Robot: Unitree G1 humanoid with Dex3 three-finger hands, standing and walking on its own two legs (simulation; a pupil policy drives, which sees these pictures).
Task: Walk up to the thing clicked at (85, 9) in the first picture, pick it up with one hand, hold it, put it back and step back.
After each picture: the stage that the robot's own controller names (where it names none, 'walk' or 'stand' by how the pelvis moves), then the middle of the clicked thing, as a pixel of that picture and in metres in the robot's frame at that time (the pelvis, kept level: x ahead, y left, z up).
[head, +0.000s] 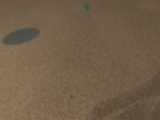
stand; (85, 7) +2.39 +0.01 -0.72
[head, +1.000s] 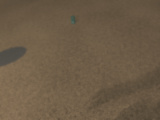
walk; (73, 19) +2.23 +0.30 -0.70
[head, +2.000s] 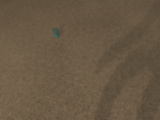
walk; (56, 32) +1.54 +0.48 -0.71
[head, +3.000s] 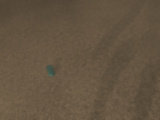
walk; (50, 70) +1.04 +0.43 -0.72
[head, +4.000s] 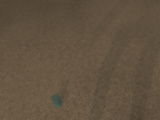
walk; (56, 100) +0.65 +0.34 -0.71
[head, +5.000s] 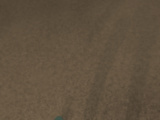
walk; out of the picture +0.42 +0.26 -0.71
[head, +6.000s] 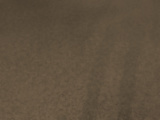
stand; out of the picture +0.34 +0.24 -0.72
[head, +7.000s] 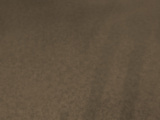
stand; out of the picture +0.35 +0.23 -0.72
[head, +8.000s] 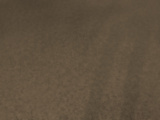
stand; out of the picture +0.34 +0.25 -0.73
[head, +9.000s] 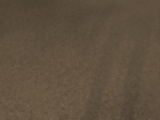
stand; out of the picture +0.33 +0.25 -0.73
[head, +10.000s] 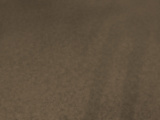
stand; out of the picture +0.33 +0.25 -0.73
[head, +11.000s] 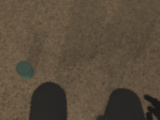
go down; (26, 70) +0.39 +0.28 -0.36
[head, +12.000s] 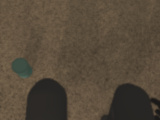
go down; (22, 68) +0.39 +0.29 -0.30
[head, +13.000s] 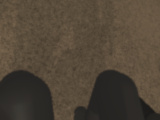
close in; out of the picture +0.36 +0.33 -0.22
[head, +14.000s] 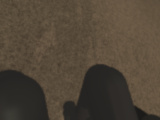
close; out of the picture +0.37 +0.33 -0.21
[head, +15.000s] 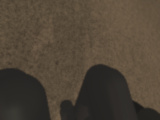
lift; out of the picture +0.35 +0.33 -0.21
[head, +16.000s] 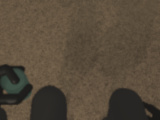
lift; (18, 86) +0.31 +0.24 -0.06
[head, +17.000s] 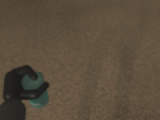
hold; (36, 90) +0.33 +0.18 +0.03
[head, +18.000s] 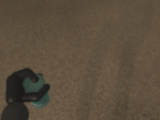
hold; (37, 91) +0.33 +0.18 +0.00
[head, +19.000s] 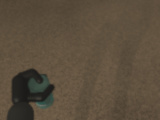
crouch; (42, 92) +0.34 +0.16 -0.01
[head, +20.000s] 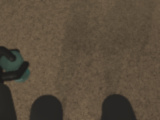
crouch; (16, 67) +0.39 +0.24 -0.10
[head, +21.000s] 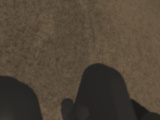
lower; out of the picture +0.38 +0.34 -0.22
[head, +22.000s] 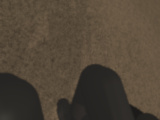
lower; out of the picture +0.38 +0.34 -0.22
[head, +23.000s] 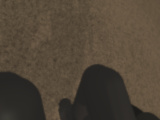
lower; out of the picture +0.37 +0.34 -0.22
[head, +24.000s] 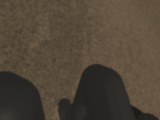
lower; out of the picture +0.37 +0.34 -0.22
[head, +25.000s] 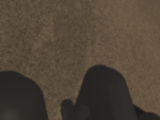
loosen; out of the picture +0.36 +0.33 -0.22
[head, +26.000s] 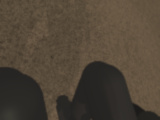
withdraw; out of the picture +0.36 +0.32 -0.22
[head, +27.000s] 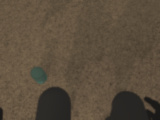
walk; (39, 75) +0.42 +0.26 -0.39
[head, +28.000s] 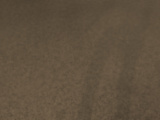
stand; out of the picture +0.34 +0.23 -0.66
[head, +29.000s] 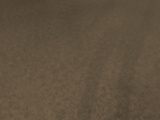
stand; out of the picture +0.35 +0.24 -0.67
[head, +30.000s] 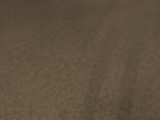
stand; out of the picture +0.35 +0.23 -0.70
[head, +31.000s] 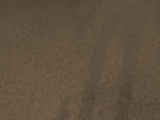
walk; out of the picture +0.38 +0.20 -0.70
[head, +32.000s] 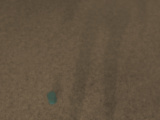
walk; (52, 98) +0.54 +0.21 -0.71
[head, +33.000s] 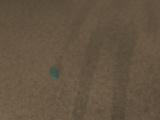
walk; (54, 73) +0.83 +0.33 -0.69
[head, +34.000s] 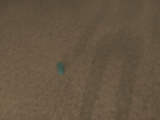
stand; (60, 68) +0.97 +0.25 -0.71
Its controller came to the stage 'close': yes
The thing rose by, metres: 0.71
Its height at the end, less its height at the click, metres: +0.00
